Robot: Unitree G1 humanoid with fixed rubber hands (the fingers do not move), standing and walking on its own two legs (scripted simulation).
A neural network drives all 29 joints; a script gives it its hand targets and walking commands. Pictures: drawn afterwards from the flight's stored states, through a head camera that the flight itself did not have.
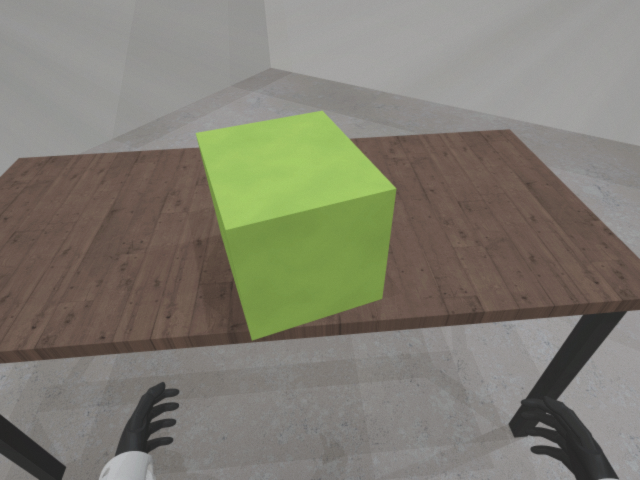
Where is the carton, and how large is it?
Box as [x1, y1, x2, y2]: [196, 111, 395, 340]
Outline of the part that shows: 322,111 196,133 222,239 252,340 379,299 382,296 395,188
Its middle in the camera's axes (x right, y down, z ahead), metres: -0.06 -0.05 +0.69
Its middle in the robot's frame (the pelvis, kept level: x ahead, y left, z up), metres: +0.56 +0.07 +0.05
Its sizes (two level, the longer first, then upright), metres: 0.287 0.238 0.235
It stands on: a table, 0.66 m high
